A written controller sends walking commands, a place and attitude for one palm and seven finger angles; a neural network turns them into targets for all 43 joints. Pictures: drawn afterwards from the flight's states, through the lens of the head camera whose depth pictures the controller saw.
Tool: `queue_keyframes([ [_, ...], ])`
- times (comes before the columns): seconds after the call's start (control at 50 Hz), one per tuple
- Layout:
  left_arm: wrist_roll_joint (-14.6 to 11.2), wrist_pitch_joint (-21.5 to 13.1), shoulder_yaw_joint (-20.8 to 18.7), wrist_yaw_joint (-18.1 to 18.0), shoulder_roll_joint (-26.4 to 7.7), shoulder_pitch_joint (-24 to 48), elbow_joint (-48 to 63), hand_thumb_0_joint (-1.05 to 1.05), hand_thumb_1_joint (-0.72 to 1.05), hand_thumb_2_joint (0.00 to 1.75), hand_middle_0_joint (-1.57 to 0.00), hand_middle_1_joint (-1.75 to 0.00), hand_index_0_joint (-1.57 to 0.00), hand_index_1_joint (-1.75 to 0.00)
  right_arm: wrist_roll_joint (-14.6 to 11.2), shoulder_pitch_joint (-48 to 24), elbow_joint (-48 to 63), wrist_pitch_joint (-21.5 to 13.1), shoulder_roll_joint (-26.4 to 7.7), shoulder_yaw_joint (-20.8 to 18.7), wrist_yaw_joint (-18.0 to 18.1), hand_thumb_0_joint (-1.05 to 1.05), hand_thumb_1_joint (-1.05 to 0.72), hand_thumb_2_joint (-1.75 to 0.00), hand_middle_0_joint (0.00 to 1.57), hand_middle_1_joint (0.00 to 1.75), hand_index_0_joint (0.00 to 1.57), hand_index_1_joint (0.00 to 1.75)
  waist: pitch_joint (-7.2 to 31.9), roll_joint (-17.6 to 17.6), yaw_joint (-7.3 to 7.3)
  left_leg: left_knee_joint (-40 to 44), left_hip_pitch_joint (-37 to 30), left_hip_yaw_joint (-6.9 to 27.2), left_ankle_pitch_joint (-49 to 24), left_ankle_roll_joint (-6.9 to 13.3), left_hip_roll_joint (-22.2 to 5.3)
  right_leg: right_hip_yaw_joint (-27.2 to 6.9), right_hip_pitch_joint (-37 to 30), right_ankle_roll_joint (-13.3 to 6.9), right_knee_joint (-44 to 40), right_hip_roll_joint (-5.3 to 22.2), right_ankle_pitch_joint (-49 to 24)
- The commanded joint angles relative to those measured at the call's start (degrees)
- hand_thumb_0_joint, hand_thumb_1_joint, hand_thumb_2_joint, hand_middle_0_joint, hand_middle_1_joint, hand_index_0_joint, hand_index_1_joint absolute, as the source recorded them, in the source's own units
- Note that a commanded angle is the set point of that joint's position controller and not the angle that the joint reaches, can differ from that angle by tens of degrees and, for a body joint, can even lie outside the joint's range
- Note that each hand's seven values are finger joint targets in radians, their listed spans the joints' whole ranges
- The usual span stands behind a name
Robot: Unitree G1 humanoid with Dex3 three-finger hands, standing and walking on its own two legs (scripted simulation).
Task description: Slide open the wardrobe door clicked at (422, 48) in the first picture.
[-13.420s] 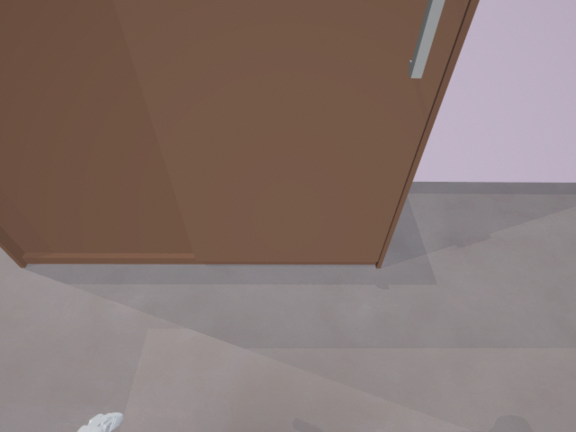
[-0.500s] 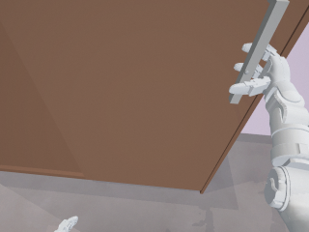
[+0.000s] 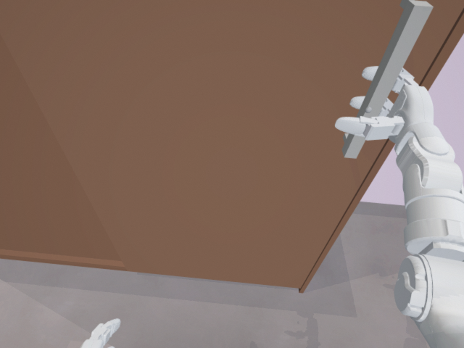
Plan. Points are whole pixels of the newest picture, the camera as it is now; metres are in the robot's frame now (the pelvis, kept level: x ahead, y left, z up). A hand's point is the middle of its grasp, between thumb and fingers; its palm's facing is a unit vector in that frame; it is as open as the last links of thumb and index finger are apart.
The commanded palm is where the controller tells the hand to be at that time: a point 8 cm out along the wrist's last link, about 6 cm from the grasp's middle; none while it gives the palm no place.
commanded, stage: grip the handle and tug to test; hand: right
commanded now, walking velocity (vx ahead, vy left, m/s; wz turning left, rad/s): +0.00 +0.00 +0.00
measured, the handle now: (374, 88) +0.51 -0.19 +0.23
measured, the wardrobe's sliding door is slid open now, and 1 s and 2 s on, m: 0.00 0.00 0.00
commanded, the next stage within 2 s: tug the door sideways, standing still in 1.16 s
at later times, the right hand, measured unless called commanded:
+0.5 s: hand (367, 108) +0.45 -0.17 +0.23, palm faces +0.02 +1.00 +0.00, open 6.0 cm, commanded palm +0.42 -0.22 +0.22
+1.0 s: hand (366, 109) +0.45 -0.16 +0.23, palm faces +0.02 +1.00 +0.00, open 6.0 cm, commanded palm +0.40 -0.22 +0.22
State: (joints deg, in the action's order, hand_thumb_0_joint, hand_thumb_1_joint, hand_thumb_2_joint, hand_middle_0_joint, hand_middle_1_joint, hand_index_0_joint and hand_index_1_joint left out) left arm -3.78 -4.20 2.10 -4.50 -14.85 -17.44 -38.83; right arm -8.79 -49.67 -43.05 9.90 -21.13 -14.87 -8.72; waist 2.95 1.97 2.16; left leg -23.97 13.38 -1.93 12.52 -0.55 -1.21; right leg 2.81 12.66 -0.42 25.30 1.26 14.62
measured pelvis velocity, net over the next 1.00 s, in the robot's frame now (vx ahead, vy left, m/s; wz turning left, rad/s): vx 0.02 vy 0.00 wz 0.03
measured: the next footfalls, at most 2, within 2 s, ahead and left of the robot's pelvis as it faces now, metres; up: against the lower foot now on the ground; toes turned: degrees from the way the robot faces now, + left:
none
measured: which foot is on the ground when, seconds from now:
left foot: down 0.00-1.00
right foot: down 0.00-1.00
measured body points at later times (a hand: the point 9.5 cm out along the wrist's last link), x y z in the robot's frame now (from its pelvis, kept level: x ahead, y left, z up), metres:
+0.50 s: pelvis +0.01 +0.00 +0.00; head +0.01 +0.01 +0.45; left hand +0.12 +0.26 -0.11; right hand +0.45 -0.22 +0.23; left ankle +0.00 +0.13 -0.74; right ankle -0.02 -0.11 -0.74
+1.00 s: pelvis +0.02 +0.00 +0.00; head +0.02 +0.01 +0.45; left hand +0.14 +0.25 -0.10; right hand +0.44 -0.22 +0.23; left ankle +0.00 +0.13 -0.74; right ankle -0.02 -0.11 -0.74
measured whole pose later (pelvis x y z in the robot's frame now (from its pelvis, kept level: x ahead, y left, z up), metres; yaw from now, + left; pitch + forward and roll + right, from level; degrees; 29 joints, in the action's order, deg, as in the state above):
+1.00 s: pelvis +0.02 +0.00 +0.00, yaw +2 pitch +2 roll +0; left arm -3.7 -0.2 1.6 -3.7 -14.7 -15.1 -35.5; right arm -9.8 -39.5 -26.5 16.9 -20.2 -17.7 -7.5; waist 3.7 2.5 2.6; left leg -22.0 11.0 -0.2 13.0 -0.7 -0.6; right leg 4.6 9.3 -0.4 22.9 1.7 15.5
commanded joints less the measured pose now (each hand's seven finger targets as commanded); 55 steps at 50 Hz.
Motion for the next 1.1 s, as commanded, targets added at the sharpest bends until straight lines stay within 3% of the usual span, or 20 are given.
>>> queue_keyframes([
  [0.0, -0.3, -2.15, -2.43, -0.64, -7.66, 2.95, 7.54, 0.0, 0.9, 0.9, -0.2, -0.3, -0.2, -0.3, -1.39, -29.28, 14.3, -3.47, -11.38, -1.57, -0.8, 0.0, -0.15, -0.58, 0.37, 1.29, 0.37, 1.29, 16.69, -1.77, -0.01, 1.11, -5.35, -0.36, -19.05, 2.17, 1.74, -2.04, -7.76, -1.79, -1.39, -0.59, -18.64],
  [0.14, -0.24, -1.98, -2.6, -0.59, -7.4, 3.15, 7.47, 0.0, 0.9, 0.9, -0.2, -0.3, -0.2, -0.3, -1.41, -29.86, 15.25, -2.83, -8.72, 0.3, -0.77, 0.0, -0.48, -0.72, 0.41, 1.34, 0.41, 1.34, 17.91, -1.02, 0.27, 0.69, -4.71, -0.54, -20.41, 2.26, 1.86, -2.22, -9.6, -1.67, -0.77, -0.59, -20.78],
  [0.18, -0.17, -1.82, -2.61, -0.67, -7.65, 2.94, 7.31, 0.0, 0.9, 0.9, -0.2, -0.3, -0.2, -0.3, -1.57, -29.01, 13.8, -2.62, -10.06, -0.96, -0.62, 0.0, -0.57, -0.76, 0.42, 1.35, 0.42, 1.35, 17.44, -2.68, 0.03, 0.87, -5.1, -0.65, -20.13, 2.2, 1.87, -2.35, -8.79, -1.83, -0.87, -0.68, -20.07],
  [0.22, -0.14, -1.65, -2.59, -0.78, -7.54, 3.09, 7.37, 0.0, 0.9, 0.9, -0.2, -0.3, -0.2, -0.3, -1.44, -30.28, 14.35, -2.47, -9.81, -0.58, -0.67, 0.0, -0.67, -0.8, 0.43, 1.37, 0.43, 1.37, 17.72, -1.21, 0.2, 0.84, -5.02, -0.38, -20.44, 2.18, 1.73, -2.09, -8.82, -1.86, -0.83, -0.87, -19.87],
  [0.26, -0.03, -1.38, -2.72, -0.86, -7.77, 2.54, 7.08, 0.0, 0.9, 0.9, -0.2, -0.3, -0.2, -0.3, -1.46, -28.65, 12.26, -2.32, -10.71, -1.22, -0.82, 0.0, -0.76, -0.84, 0.44, 1.38, 0.44, 1.38, 17.18, -3.48, 0.06, 1.02, -5.75, -0.59, -20.74, 2.1, 1.67, -2.01, -8.01, -2.01, -0.71, -0.83, -19.94],
  [0.28, -0.05, -1.38, -2.68, -0.86, -7.84, 2.67, 7.34, 0.0, 0.9, 0.9, -0.2, -0.3, -0.2, -0.3, -1.39, -29.05, 13.15, -2.55, -12.7, -2.91, -0.78, 0.0, -0.81, -0.86, 0.44, 1.39, 0.44, 1.39, 18.07, -3.21, -0.25, 0.77, -6.26, -0.43, -21.22, 2.13, 1.66, -2.03, -7.96, -2.05, -0.77, -0.9, -20.04],
  [0.32, -0.17, -1.06, -2.53, -0.9, -7.53, 3.05, 7.4, 0.0, 0.9, 0.9, -0.2, -0.3, -0.2, -0.3, -1.22, -27.93, 12.39, -2.41, -12.06, -2.35, -1.1, 0.0, -0.9, -0.9, 0.45, 1.4, 0.45, 1.4, 17.41, -2.3, -0.24, 0.63, -6.24, -0.35, -22.0, 2.16, 1.57, -1.76, -7.64, -1.98, -0.65, -0.91, -20.58],
  [0.38, -0.09, -0.9, -2.6, -0.76, -7.69, 3.05, 7.89, 0.0, 0.9, 0.9, -0.2, -0.3, -0.2, -0.3, -1.26, -27.47, 13.37, -2.83, -12.78, -2.92, -1.15, 0.0, -0.9, -0.9, 0.45, 1.4, 0.45, 1.4, 18.26, -2.35, -0.66, 0.39, -7.09, -0.4, -22.58, 2.2, 1.53, -1.88, -7.69, -2.01, -0.66, -0.87, -21.4],
  [0.42, -0.04, -0.98, -2.64, -0.54, -7.36, 3.46, 8.39, 0.0, 0.9, 0.9, -0.2, -0.3, -0.2, -0.3, -1.26, -27.56, 16.02, -3.01, -12.41, -2.96, -1.12, 0.0, -0.9, -0.9, 0.45, 1.4, 0.45, 1.4, 19.29, -0.02, -0.93, 0.2, -7.17, -0.39, -23.56, 2.32, 1.58, -1.76, -8.88, -1.82, -0.51, -0.85, -23.0],
  [0.52, -0.07, -0.41, -2.71, -0.54, -7.61, 4.08, 8.87, 0.0, 0.9, 0.9, -0.2, -0.3, -0.2, -0.3, -1.7, -23.72, 16.81, -2.09, -14.19, -5.0, -1.22, 0.0, -0.9, -0.9, 0.45, 1.4, 0.45, 1.4, 18.54, -3.82, -1.48, 0.38, -8.77, -0.41, -24.67, 2.09, 1.69, -1.45, -7.85, -2.06, -0.83, -0.76, -22.92],
  [0.62, -0.15, -0.09, -2.61, -0.58, -7.43, 4.98, 9.67, 0.0, 0.9, 0.9, -0.2, -0.3, -0.2, -0.3, -1.88, -22.69, 19.82, -1.21, -13.45, -4.48, -1.48, 0.0, -0.9, -0.9, 0.45, 1.4, 0.45, 1.4, 18.34, -1.78, -1.69, 0.37, -9.12, -0.4, -25.44, 2.2, 1.66, -1.19, -8.35, -1.97, -1.03, -0.76, -24.01],
  [0.66, -0.08, 0.11, -2.83, -0.51, -7.7, 4.92, 9.88, 0.0, 0.9, 0.9, -0.2, -0.3, -0.2, -0.3, -1.88, -20.82, 20.95, -1.03, -15.49, -6.15, -1.25, 0.0, -0.9, -0.9, 0.45, 1.4, 0.45, 1.4, 19.42, -2.24, -2.44, 0.39, -10.46, -0.46, -25.74, 2.27, 1.59, -1.12, -8.43, -1.89, -1.0, -0.68, -24.82],
  [0.7, -0.11, 0.12, -2.67, -0.42, -7.4, 5.43, 10.19, 0.0, 0.9, 0.9, -0.2, -0.3, -0.2, -0.3, -1.98, -21.42, 22.62, -0.55, -13.76, -4.95, -1.31, 0.0, -0.9, -0.9, 0.45, 1.4, 0.45, 1.4, 19.7, -1.04, -2.15, 0.23, -10.21, -0.37, -26.86, 2.21, 1.59, -1.07, -8.95, -1.87, -1.02, -0.72, -25.81],
  [0.76, 0.05, 0.49, -2.87, -0.34, -7.61, 5.54, 10.6, 0.0, 0.9, 0.9, -0.2, -0.3, -0.2, -0.3, -1.8, -17.83, 23.4, 0.08, -15.36, -6.67, -0.96, 0.0, -0.9, -0.9, 0.45, 1.4, 0.45, 1.4, 20.11, -2.13, -3.09, 0.21, -11.51, -0.55, -26.9, 2.27, 1.59, -0.92, -8.72, -1.8, -1.21, -0.6, -26.35],
  [0.8, -0.08, 0.46, -2.79, -0.15, -7.25, 6.28, 10.92, 0.0, 0.9, 0.9, -0.2, -0.3, -0.2, -0.3, -2.09, -17.8, 26.31, 0.53, -13.35, -5.41, -0.91, 0.0, -0.9, -0.9, 0.45, 1.4, 0.45, 1.4, 20.51, -1.25, -2.82, 0.02, -11.49, -0.45, -28.54, 2.25, 1.58, -1.02, -9.69, -1.71, -1.12, -0.49, -28.47],
  [0.84, -0.14, 0.56, -2.77, 0.11, -6.96, 6.9, 11.34, 0.0, 0.9, 0.9, -0.2, -0.3, -0.2, -0.3, -2.23, -15.9, 28.37, 1.38, -11.89, -4.71, -0.85, 0.0, -0.9, -0.9, 0.45, 1.4, 0.45, 1.4, 20.16, 0.49, -3.13, -0.03, -10.94, -0.54, -28.77, 2.3, 1.71, -1.02, -10.49, -1.51, -0.84, -0.45, -30.1],
  [0.86, 0.03, 0.66, -2.97, 0.17, -7.03, 6.93, 11.47, 0.0, 0.9, 0.9, -0.2, -0.3, -0.2, -0.3, -2.42, -14.57, 29.22, 1.51, -11.66, -4.75, -0.78, 0.0, -0.9, -0.9, 0.45, 1.4, 0.45, 1.4, 20.91, -0.78, -3.22, 0.02, -11.76, -0.59, -29.89, 2.23, 1.68, -0.81, -10.99, -1.66, -0.63, -0.33, -31.24],
  [0.88, 0.01, 0.84, -3.01, 0.3, -7.15, 6.87, 11.64, 0.0, 0.9, 0.9, -0.2, -0.3, -0.2, -0.3, -2.46, -12.35, 30.06, 1.93, -14.27, -7.46, -0.58, 0.0, -0.9, -0.9, 0.45, 1.4, 0.45, 1.4, 21.72, -1.97, -4.0, -0.35, -13.08, -0.61, -31.36, 2.2, 1.69, -1.04, -10.5, -1.65, -0.8, -0.24, -32.63],
  [0.94, -0.03, 1.15, -2.96, 0.57, -6.9, 7.98, 12.48, 0.0, 0.9, 0.9, -0.2, -0.3, -0.2, -0.3, -2.72, -9.82, 34.35, 3.25, -12.63, -6.55, -0.93, 0.0, -0.9, -0.9, 0.45, 1.4, 0.45, 1.4, 22.33, -1.92, -4.18, -0.51, -13.58, -0.67, -32.7, 2.09, 1.7, -0.91, -11.27, -1.54, -0.86, -0.14, -34.6],
  [1.08, -0.2, 2.18, -2.79, 1.43, -6.18, 10.55, 14.35, 0.0, 0.9, 0.9, -0.2, -0.3, -0.2, -0.3, -3.61, 1.11, 44.76, 6.47, -12.22, -7.91, -1.03, 0.0, -0.9, -0.9, 0.45, 1.4, 0.45, 1.4, 23.27, 0.55, -5.85, -1.02, -15.81, -0.55, -37.77, 1.98, 1.43, -0.55, -12.63, -1.29, -0.45, 0.21, -42.19],
])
